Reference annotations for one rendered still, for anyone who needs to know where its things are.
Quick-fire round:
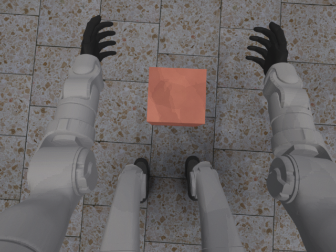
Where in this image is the right robot upper arm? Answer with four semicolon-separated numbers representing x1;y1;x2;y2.
266;154;336;252

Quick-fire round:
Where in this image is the left robot forearm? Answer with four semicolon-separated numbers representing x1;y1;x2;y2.
27;54;104;190

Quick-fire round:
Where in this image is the left robot shin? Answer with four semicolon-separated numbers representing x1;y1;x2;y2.
118;164;142;179

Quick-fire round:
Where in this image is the left robot upper arm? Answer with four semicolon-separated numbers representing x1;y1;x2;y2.
0;146;98;252

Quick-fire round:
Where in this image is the robot shin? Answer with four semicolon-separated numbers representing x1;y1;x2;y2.
192;161;219;178
118;164;142;179

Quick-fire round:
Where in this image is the right robot forearm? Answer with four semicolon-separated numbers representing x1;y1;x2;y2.
262;62;336;165

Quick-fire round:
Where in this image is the carton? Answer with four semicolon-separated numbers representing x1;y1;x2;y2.
147;67;207;127

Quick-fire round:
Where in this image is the right robot hand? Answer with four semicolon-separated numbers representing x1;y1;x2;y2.
246;22;288;75

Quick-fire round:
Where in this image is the right robot shin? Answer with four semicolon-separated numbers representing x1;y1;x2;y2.
192;161;219;178

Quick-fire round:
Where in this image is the left robot hand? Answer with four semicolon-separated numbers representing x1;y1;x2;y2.
80;15;117;62

